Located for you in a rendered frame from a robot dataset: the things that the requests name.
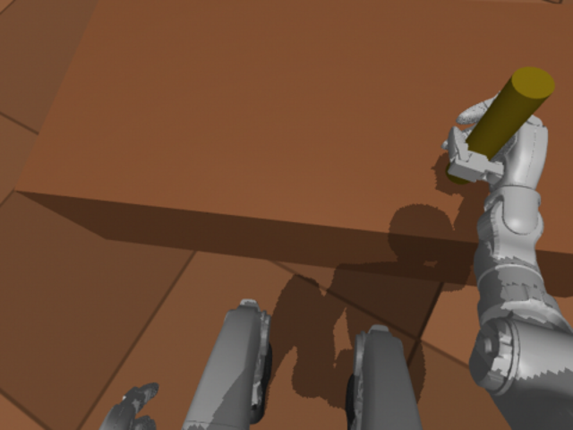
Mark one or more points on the left robot hand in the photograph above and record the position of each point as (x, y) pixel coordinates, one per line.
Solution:
(122, 416)

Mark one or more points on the right robot arm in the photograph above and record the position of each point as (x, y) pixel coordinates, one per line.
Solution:
(523, 354)

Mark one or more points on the right robot hand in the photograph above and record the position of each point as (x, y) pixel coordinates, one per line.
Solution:
(519, 162)

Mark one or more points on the can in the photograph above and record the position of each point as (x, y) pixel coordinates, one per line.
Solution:
(526, 91)

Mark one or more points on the left robot foot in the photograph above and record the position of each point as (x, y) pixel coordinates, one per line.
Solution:
(257, 410)

